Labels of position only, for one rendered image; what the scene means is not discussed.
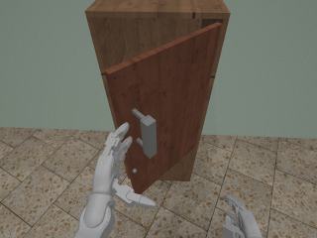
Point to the right robot hand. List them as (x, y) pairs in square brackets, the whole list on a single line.
[(243, 226)]

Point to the cupboard door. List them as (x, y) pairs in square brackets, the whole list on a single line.
[(170, 84)]

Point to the handle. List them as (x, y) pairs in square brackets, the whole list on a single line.
[(149, 133)]

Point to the left robot forearm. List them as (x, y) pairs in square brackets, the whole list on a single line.
[(97, 219)]

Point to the left robot hand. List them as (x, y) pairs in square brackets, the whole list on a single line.
[(107, 167)]

